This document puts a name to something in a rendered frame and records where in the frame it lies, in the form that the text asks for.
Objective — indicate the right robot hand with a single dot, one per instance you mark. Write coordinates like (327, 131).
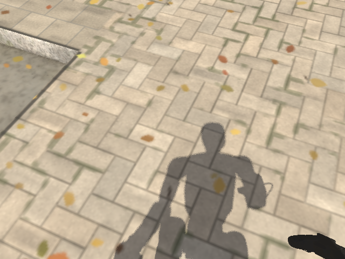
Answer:
(319, 244)

